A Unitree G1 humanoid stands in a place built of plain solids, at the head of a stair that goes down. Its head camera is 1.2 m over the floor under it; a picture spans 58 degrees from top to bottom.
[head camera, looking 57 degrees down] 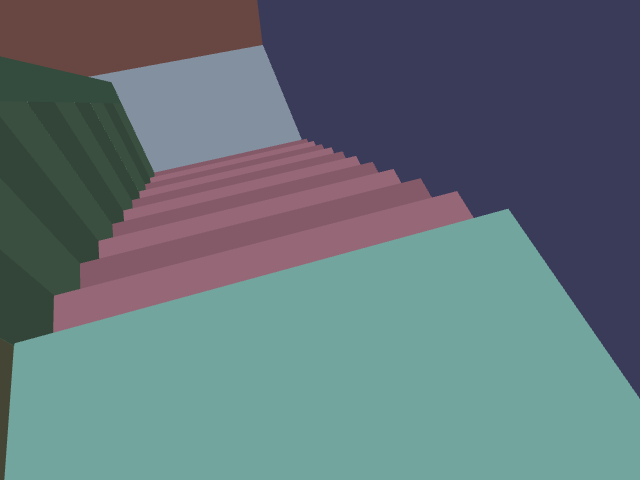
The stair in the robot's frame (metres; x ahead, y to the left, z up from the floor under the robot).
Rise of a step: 0.21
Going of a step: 0.26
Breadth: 1.60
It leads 18 degrees to the left of straight ahead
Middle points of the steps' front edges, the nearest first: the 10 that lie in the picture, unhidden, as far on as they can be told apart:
0.67 0.11 0.00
0.92 0.19 -0.21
1.17 0.27 -0.42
1.42 0.35 -0.63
1.68 0.43 -0.83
1.93 0.51 -1.04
2.18 0.59 -1.25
2.43 0.67 -1.46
2.68 0.75 -1.67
2.94 0.83 -1.88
